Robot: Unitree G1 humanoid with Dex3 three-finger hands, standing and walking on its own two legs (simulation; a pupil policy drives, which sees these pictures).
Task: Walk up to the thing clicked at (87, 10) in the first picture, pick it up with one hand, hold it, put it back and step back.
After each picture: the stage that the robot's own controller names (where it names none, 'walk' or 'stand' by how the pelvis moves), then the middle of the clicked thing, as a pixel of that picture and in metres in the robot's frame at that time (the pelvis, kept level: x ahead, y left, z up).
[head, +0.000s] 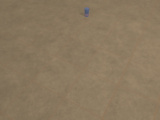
stand; (86, 12) +2.02 -0.06 -0.72
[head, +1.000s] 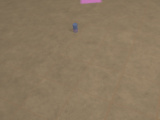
walk; (75, 27) +1.88 +0.22 -0.70
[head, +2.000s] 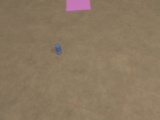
walk; (58, 49) +1.29 +0.35 -0.71
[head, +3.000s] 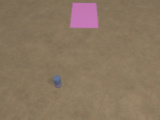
walk; (57, 81) +0.83 +0.27 -0.71
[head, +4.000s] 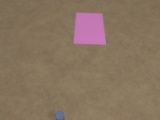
walk; (60, 118) +0.48 +0.18 -0.69
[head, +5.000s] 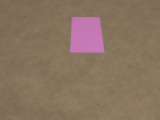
stand; out of the picture +0.32 +0.19 -0.71
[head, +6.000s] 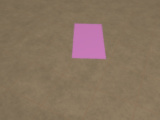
stand; out of the picture +0.31 +0.18 -0.72
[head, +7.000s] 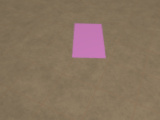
stand; out of the picture +0.33 +0.17 -0.73
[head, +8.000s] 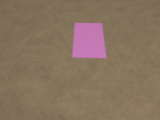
stand; out of the picture +0.31 +0.18 -0.73
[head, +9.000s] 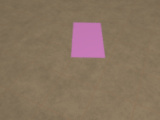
stand; out of the picture +0.31 +0.18 -0.73
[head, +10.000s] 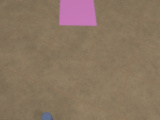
go down; (47, 119) +0.34 +0.20 -0.64
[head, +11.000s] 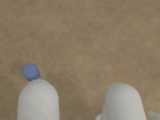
go down; (32, 73) +0.39 +0.23 -0.30
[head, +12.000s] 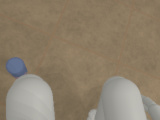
close in; (17, 68) +0.38 +0.25 -0.27
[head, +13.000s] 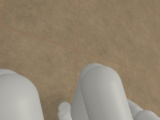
close; out of the picture +0.36 +0.27 -0.21
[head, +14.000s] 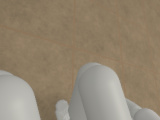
close; out of the picture +0.36 +0.28 -0.21
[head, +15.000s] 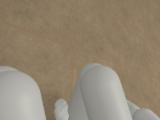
lift; out of the picture +0.34 +0.28 -0.22
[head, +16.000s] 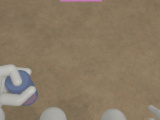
lift; (23, 89) +0.31 +0.20 -0.01
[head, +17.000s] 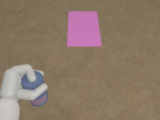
hold; (35, 89) +0.33 +0.17 +0.01
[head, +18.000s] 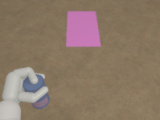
hold; (37, 92) +0.33 +0.17 +0.00
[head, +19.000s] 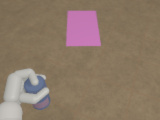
crouch; (38, 93) +0.32 +0.17 -0.01
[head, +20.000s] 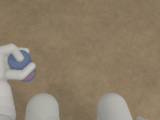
crouch; (23, 66) +0.40 +0.21 -0.09
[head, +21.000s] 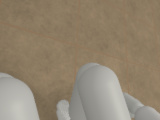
lower; out of the picture +0.37 +0.30 -0.22
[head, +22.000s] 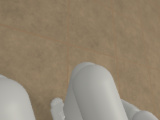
lower; out of the picture +0.39 +0.30 -0.22
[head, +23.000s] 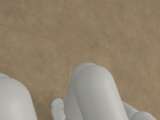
lower; out of the picture +0.38 +0.30 -0.22
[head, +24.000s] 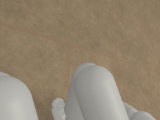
lower; out of the picture +0.37 +0.30 -0.22
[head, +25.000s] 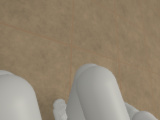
loosen; out of the picture +0.36 +0.29 -0.22
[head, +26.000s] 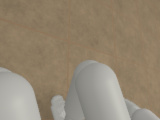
withdraw; out of the picture +0.36 +0.28 -0.22
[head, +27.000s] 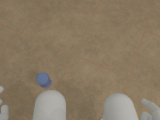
walk; (44, 80) +0.41 +0.22 -0.42
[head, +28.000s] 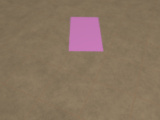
stand; out of the picture +0.34 +0.18 -0.66
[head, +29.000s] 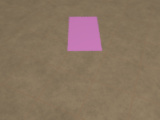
stand; out of the picture +0.34 +0.20 -0.66
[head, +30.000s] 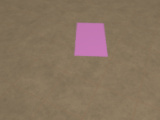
stand; out of the picture +0.36 +0.18 -0.72
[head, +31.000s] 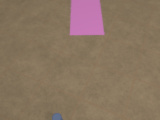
walk; (57, 119) +0.39 +0.20 -0.70
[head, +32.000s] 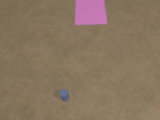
walk; (64, 95) +0.58 +0.20 -0.70
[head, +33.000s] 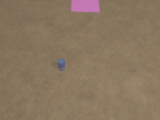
walk; (61, 64) +0.91 +0.17 -0.70
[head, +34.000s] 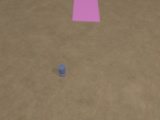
stand; (62, 71) +0.94 +0.18 -0.71
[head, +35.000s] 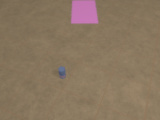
stand; (62, 72) +0.96 +0.20 -0.72
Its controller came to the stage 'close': yes
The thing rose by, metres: 0.70
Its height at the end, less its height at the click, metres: +0.00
